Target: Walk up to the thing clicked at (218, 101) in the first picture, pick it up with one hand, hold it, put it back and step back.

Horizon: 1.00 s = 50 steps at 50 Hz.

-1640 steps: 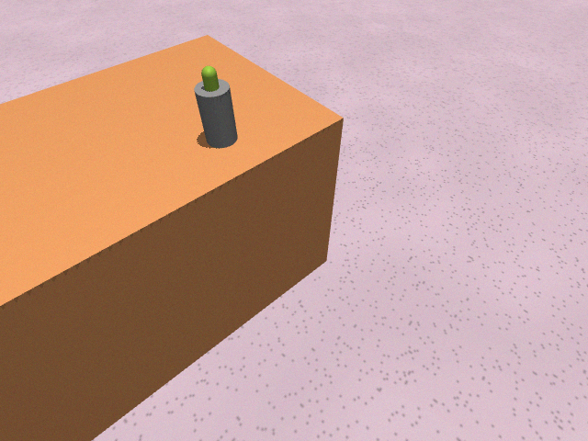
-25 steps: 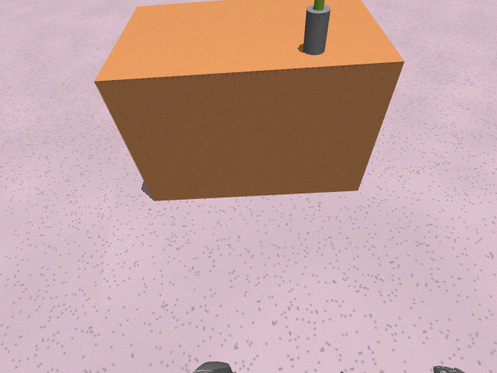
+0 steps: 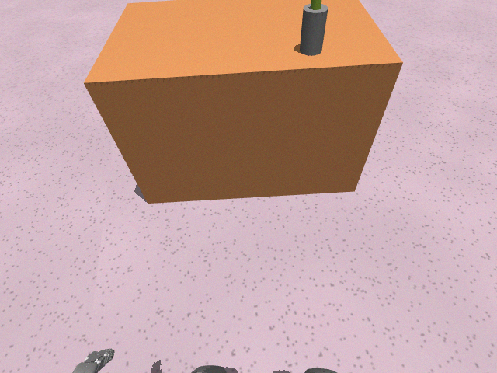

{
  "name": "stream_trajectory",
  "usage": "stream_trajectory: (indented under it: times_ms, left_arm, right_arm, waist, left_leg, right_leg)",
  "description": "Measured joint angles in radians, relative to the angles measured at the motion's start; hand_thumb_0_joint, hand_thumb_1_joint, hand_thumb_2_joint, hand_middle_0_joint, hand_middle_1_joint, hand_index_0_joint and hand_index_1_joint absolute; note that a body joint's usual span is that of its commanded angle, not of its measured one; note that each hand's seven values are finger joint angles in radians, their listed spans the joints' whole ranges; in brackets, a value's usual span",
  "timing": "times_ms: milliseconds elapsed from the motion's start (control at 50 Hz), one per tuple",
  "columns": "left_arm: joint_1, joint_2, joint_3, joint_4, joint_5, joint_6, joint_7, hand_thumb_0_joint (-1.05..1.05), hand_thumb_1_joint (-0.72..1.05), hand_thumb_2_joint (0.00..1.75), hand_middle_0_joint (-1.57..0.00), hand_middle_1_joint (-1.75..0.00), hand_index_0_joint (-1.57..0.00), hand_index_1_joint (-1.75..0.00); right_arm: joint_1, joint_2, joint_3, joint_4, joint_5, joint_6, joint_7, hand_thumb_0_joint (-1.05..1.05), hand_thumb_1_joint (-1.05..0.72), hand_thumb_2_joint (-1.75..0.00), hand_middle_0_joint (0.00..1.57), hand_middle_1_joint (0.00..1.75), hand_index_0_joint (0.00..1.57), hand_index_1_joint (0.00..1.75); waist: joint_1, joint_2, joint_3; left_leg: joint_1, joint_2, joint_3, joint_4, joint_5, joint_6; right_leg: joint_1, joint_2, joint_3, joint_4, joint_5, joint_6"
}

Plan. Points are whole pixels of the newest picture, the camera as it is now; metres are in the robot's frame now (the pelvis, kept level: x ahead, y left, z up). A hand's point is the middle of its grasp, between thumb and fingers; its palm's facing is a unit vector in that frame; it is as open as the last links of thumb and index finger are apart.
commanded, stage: step back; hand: right
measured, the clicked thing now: (313, 22) +1.11 -0.20 +0.03
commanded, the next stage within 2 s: stand in 0.24 s
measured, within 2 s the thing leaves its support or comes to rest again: neither
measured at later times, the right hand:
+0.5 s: hand (394, 366) +0.14 -0.22 -0.13, palm faces -0.01 +0.94 -0.34, open 7.4 cm
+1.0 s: hand out of the picture +0.07 -0.24 -0.14, palm faces -0.01 +0.95 -0.32, open 7.4 cm
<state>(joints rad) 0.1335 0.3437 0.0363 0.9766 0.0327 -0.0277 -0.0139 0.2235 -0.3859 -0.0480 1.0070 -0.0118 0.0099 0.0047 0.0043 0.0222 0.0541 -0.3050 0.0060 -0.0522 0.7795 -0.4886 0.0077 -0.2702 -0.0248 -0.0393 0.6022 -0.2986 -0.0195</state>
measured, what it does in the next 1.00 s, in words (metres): stands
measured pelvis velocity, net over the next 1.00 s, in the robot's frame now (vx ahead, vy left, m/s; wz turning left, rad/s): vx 0.01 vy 0.02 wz -0.01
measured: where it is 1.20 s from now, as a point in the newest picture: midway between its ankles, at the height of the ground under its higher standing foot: outside the picture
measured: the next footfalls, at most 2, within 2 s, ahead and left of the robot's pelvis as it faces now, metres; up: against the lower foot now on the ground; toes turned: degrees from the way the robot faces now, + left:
none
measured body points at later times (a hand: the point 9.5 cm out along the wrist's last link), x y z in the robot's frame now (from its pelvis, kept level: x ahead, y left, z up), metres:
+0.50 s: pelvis +0.02 +0.03 +0.01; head +0.04 +0.03 +0.46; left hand +0.11 +0.33 -0.12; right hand +0.14 -0.27 -0.11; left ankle +0.01 +0.15 -0.73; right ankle +0.02 -0.11 -0.73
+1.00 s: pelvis +0.01 +0.02 +0.02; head +0.01 +0.01 +0.47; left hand +0.07 +0.32 -0.11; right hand +0.07 -0.29 -0.12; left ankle +0.01 +0.15 -0.73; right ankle +0.02 -0.11 -0.73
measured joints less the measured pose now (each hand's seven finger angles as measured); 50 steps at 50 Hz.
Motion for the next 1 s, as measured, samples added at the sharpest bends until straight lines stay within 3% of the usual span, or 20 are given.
stream_trajectory:
  times_ms: [40, 100, 280, 560, 1000]
  left_arm:
    - [-0.015, -0.005, -0.004, 0.001, -0.002, 0.001, -0.002, 0.0, 0.9, 0.9, -0.21, -0.3, -0.2, -0.3]
    - [-0.039, 0.003, -0.005, 0.006, -0.013, 0.011, 0.0, 0.0, 0.9, 0.9, -0.21, -0.3, -0.2, -0.3]
    - [-0.061, 0.034, -0.007, 0.066, -0.035, 0.02, 0.007, 0.0, 0.91, 0.9, -0.2, -0.3, -0.2, -0.3]
    - [-0.055, 0.006, -0.036, 0.151, -0.03, 0.019, 0.002, 0.0, 0.91, 0.9, -0.2, -0.3, -0.2, -0.3]
    - [-0.016, 0.011, -0.036, 0.18, -0.025, 0.016, -0.001, 0.0, 0.91, 0.9, -0.2, -0.3, -0.2, -0.3]
  right_arm:
    - [-0.007, -0.003, 0.002, 0.006, 0.0, -0.007, -0.001, 0.0, -0.9, -0.9, 0.21, 0.3, 0.2, 0.3]
    - [-0.022, 0.007, 0.0, 0.022, -0.009, -0.021, -0.007, 0.0, -0.9, -0.9, 0.2, 0.3, 0.2, 0.3]
    - [-0.09, 0.052, 0.027, 0.059, -0.004, -0.023, -0.001, 0.0, -0.9, -0.9, 0.21, 0.3, 0.2, 0.3]
    - [-0.18, 0.045, 0.037, 0.083, 0.009, -0.031, 0.002, 0.0, -0.9, -0.9, 0.21, 0.3, 0.2, 0.3]
    - [-0.108, 0.036, 0.034, 0.147, 0.001, -0.016, 0.015, 0.0, -0.9, -0.9, 0.21, 0.3, 0.2, 0.3]
  waist:
    - [0.002, -0.001, 0.002]
    - [-0.002, -0.026, 0.018]
    - [0.005, -0.052, 0.017]
    - [0.01, -0.028, 0.006]
    - [-0.007, -0.019, -0.002]
  left_leg:
    - [0.017, 0.01, 0.019, -0.073, 0.037, 0.0]
    - [0.064, -0.001, 0.044, -0.206, 0.202, -0.017]
    - [0.099, 0.014, 0.053, -0.244, 0.185, -0.021]
    - [0.201, 0.009, 0.068, -0.411, 0.268, -0.016]
    - [0.199, 0.02, 0.064, -0.473, 0.326, -0.031]
  right_leg:
    - [0.0, -0.008, -0.003, 0.003, -0.007, 0.008]
    - [-0.005, -0.032, -0.001, 0.042, -0.035, 0.026]
    - [0.058, -0.016, 0.004, -0.07, 0.006, 0.039]
    - [0.155, -0.018, 0.014, -0.236, 0.093, 0.05]
    - [0.144, -0.006, 0.009, -0.277, 0.139, 0.034]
